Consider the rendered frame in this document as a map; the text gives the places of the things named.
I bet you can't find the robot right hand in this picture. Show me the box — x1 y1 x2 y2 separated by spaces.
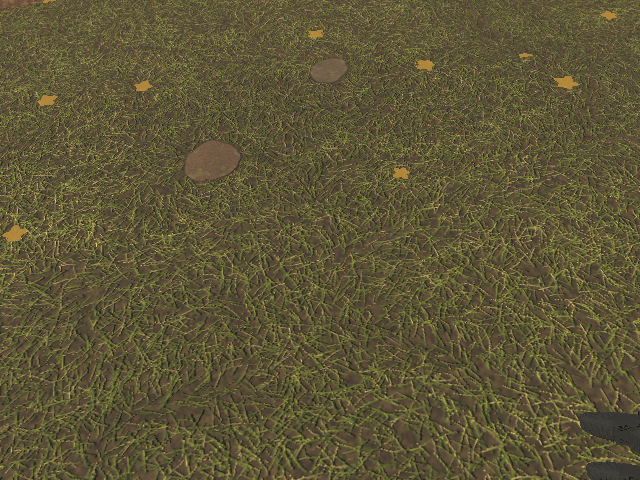
579 411 640 480

